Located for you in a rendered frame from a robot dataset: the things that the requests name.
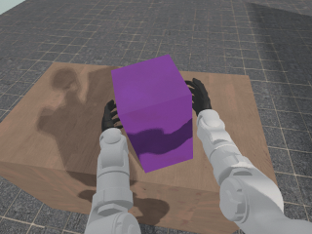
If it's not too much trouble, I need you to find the right robot forearm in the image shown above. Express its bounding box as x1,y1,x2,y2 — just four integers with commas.
196,109,284,209

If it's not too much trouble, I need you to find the robot left hand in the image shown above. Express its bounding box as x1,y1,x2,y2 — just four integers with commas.
101,99,123,133

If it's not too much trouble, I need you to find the pedestal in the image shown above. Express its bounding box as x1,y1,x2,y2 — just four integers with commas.
0,61,278,234

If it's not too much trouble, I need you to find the right robot upper arm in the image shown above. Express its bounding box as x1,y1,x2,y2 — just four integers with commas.
219,175,312,234

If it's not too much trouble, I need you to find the carton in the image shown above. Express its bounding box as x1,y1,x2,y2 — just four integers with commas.
111,54,193,173

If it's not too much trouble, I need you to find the robot right hand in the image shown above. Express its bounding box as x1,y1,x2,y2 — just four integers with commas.
184,78,212,117

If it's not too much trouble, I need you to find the left robot upper arm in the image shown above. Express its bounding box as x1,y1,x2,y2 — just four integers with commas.
84,212,141,234

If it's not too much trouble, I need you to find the left robot forearm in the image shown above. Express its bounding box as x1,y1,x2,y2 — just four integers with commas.
84,128,134,233

